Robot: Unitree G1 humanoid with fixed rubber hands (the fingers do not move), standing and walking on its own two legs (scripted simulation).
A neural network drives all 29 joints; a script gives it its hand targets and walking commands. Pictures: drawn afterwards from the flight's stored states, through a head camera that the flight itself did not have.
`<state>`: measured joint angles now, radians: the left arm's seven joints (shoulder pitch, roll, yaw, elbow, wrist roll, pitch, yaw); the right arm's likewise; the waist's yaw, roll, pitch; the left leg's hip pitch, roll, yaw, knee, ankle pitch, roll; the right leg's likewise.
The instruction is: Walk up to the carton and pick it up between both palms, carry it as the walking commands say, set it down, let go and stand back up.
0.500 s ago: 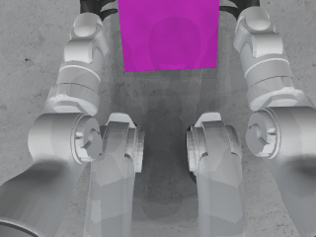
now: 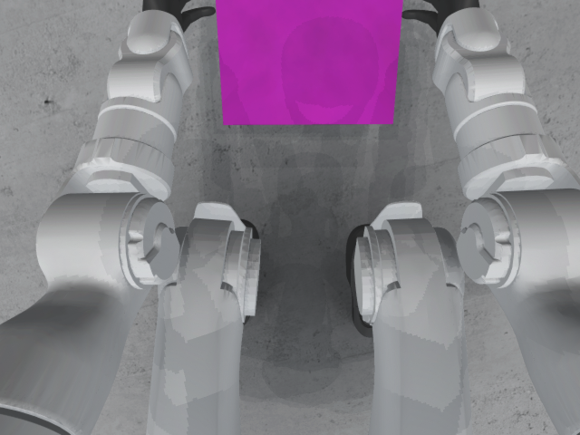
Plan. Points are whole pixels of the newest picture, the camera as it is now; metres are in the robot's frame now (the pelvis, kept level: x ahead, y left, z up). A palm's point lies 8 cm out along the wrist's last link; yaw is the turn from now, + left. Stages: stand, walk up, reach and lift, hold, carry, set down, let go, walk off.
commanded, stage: set down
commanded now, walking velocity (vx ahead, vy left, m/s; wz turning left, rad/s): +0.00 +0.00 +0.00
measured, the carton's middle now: (307, 18) +0.54 -0.01 -0.28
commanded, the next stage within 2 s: none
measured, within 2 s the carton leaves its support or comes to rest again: rests again in 0.10 s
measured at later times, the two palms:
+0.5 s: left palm (164, 16) +0.52 +0.15 -0.19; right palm (449, 14) +0.52 -0.16 -0.20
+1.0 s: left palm (166, 13) +0.53 +0.15 -0.19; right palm (451, 15) +0.52 -0.16 -0.20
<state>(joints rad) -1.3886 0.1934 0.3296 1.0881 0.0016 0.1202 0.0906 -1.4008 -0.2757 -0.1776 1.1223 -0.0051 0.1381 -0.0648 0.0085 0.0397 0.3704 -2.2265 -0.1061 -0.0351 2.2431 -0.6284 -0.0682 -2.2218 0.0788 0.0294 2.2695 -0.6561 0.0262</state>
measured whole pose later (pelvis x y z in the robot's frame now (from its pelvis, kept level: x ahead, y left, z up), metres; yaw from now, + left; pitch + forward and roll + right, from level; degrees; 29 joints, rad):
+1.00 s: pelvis +0.00 +0.00 -0.01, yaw -1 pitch +33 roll +1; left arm -1.45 0.23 0.33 1.18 0.02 0.09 0.05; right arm -1.45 -0.30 -0.19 1.18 -0.03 0.11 0.01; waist 0.01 0.04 0.42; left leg -2.23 -0.08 -0.02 2.28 -0.64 -0.05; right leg -2.22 0.05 0.02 2.30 -0.66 0.02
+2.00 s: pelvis -0.01 +0.00 +0.06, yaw -1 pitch +41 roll +1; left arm -1.31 0.27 0.20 0.96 -0.15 0.12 0.16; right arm -1.38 -0.41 -0.14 1.05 0.14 0.11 -0.06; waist 0.02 0.02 0.17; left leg -2.18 -0.05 -0.01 2.02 -0.55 -0.03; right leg -2.19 0.02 0.02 2.04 -0.57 0.00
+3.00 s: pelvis +0.04 +0.00 +0.30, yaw -2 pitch +44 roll +1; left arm -1.02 0.15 0.38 0.81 0.10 0.14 0.03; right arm -1.11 -0.29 -0.33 0.95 -0.09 0.12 0.05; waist 0.03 -0.01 -0.06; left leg -1.48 -0.03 -0.03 1.01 -0.30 -0.02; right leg -1.49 0.04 0.06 1.03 -0.31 0.00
